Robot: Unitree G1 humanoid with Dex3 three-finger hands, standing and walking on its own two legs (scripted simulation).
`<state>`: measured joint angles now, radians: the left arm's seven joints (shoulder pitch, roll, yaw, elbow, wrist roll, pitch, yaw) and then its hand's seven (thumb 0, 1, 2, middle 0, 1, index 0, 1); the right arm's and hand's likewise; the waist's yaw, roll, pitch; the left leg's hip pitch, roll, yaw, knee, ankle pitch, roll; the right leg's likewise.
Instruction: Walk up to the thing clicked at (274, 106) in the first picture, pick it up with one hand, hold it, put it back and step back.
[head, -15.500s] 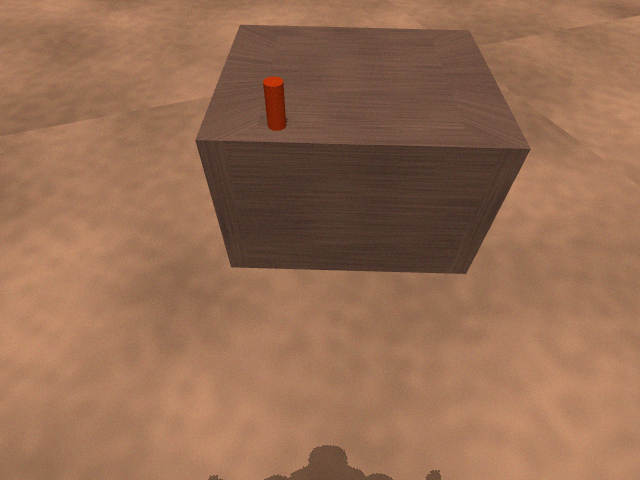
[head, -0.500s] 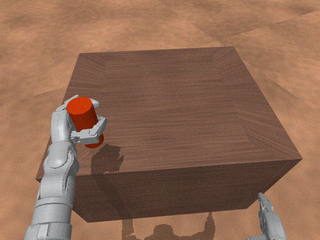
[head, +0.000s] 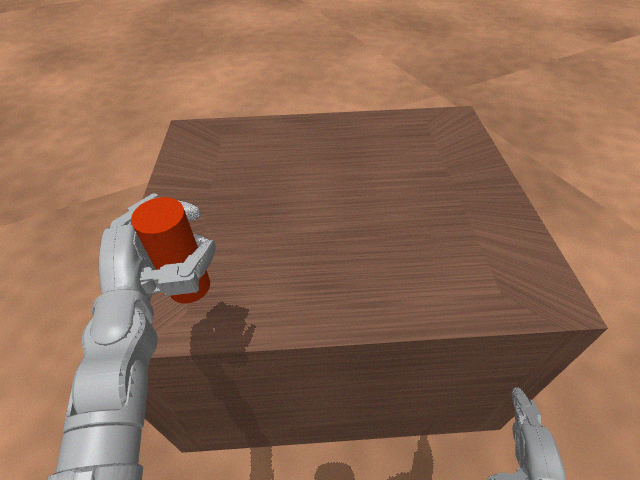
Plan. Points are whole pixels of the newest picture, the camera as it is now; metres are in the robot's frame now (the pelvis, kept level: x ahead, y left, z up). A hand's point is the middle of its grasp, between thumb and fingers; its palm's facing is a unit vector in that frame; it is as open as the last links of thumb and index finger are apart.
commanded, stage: hold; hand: left
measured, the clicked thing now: (175, 254) +0.35 +0.17 +0.13
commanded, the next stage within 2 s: none
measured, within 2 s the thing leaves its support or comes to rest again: neither
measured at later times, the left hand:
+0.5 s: hand (180, 247) +0.34 +0.16 +0.14, palm faces +0.14 -0.99 -0.01, open 7.2 cm
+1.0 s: hand (180, 248) +0.34 +0.16 +0.14, palm faces +0.15 -0.99 -0.01, open 7.2 cm
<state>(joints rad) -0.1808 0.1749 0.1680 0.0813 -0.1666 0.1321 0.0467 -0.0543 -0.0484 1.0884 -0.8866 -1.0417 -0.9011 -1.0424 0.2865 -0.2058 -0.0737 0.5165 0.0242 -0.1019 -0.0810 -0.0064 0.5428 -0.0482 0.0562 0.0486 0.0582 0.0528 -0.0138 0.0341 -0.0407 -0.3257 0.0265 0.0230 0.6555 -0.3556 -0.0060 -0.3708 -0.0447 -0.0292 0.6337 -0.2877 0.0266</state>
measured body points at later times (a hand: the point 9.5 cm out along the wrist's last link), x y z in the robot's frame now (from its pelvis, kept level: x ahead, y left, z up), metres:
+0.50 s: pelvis +0.02 +0.00 +0.01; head +0.01 -0.01 +0.46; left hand +0.33 +0.21 +0.15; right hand +0.18 -0.25 -0.07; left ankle -0.01 +0.12 -0.72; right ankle +0.03 -0.14 -0.72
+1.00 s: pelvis +0.02 +0.00 +0.01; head +0.01 -0.02 +0.46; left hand +0.33 +0.21 +0.15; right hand +0.18 -0.26 -0.07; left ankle -0.01 +0.12 -0.72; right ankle +0.03 -0.14 -0.72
